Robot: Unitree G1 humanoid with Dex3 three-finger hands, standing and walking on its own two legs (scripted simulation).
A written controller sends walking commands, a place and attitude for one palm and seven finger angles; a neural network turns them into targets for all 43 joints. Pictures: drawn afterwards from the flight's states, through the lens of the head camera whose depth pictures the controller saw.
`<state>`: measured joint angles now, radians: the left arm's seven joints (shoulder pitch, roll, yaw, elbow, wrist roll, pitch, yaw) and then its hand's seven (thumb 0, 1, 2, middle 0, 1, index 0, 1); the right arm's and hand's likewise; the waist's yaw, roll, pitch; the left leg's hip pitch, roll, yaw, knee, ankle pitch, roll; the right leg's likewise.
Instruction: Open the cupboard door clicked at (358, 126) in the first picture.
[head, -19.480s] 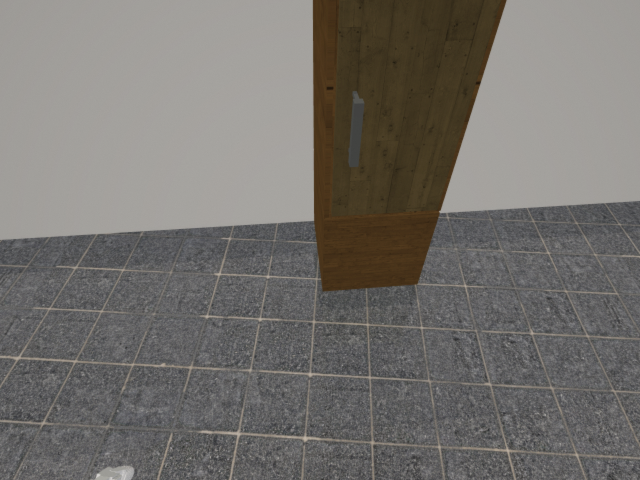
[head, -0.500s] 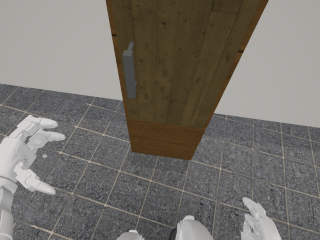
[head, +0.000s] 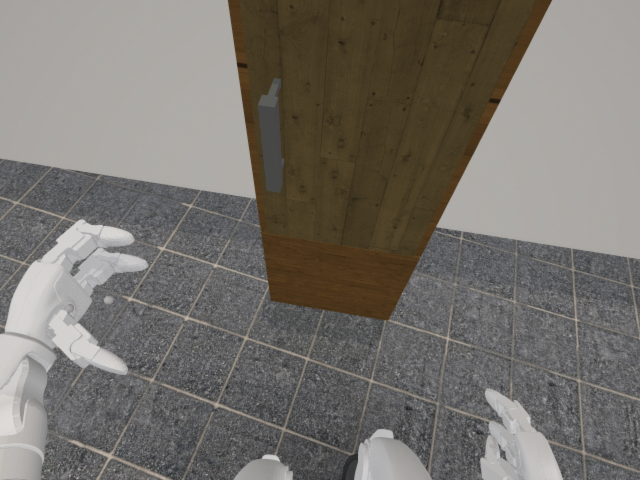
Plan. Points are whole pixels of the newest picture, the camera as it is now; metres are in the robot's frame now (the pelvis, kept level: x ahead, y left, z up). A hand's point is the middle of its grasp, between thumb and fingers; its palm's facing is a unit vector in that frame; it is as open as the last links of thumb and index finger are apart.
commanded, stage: move the hooked fingers beside the handle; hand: left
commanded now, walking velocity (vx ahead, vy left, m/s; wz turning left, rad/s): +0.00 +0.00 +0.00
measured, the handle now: (275, 139) +0.59 +0.10 +0.04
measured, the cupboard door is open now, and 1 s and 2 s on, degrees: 0 0 0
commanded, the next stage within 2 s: none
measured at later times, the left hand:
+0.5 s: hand (161, 237) +0.39 +0.23 +0.05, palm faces -0.13 -0.99 -0.01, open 14.0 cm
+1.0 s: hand (200, 189) +0.48 +0.19 +0.05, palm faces -0.14 -0.99 +0.00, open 14.0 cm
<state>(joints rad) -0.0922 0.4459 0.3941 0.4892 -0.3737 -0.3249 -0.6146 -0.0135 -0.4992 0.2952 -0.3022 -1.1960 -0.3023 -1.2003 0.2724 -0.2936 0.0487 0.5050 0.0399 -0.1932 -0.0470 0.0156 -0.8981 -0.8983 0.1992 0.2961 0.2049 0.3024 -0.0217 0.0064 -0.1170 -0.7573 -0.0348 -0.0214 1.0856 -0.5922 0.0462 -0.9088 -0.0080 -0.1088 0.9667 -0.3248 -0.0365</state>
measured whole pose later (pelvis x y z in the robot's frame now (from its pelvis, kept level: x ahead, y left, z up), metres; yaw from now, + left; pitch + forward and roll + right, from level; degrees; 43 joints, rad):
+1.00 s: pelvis +0.01 +0.00 -0.01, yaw -2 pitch +23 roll -2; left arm -0.72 0.50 0.38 1.02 -0.19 -0.38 -0.45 -0.01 -0.50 0.30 -0.30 -1.20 -0.30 -1.20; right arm 0.35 -0.28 0.05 0.58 0.02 0.00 -0.02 0.01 -0.90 -0.90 0.20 0.30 0.20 0.30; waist -0.13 0.00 -0.12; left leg -0.90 -0.03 0.01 1.10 -0.59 0.05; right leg -1.06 0.01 -0.08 0.98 -0.31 -0.04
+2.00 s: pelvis +0.02 +0.00 -0.01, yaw -3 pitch +25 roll -3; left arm -0.90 0.53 0.38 1.18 -0.11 -0.39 -0.35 -0.01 -0.50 0.30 -0.30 -1.20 -0.30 -1.20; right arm 0.39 -0.27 0.05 0.55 -0.01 0.11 0.02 0.01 -0.90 -0.90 0.20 0.30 0.20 0.30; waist -0.19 0.02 -0.13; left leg -0.92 -0.01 0.00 1.09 -0.61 0.05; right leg -1.08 0.02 -0.09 0.95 -0.32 -0.03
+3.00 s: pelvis +0.01 +0.00 -0.01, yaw -2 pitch +26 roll -2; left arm -0.96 0.47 0.34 1.20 -0.06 -0.43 -0.23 -0.01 -0.50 0.30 -0.30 -1.20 -0.30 -1.20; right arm 0.40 -0.28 0.05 0.56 -0.03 0.09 0.03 0.01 -0.90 -0.90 0.20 0.30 0.20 0.30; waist -0.22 0.03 -0.12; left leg -0.99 -0.01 0.00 1.13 -0.61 0.05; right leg -1.15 0.02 -0.08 1.00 -0.31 -0.04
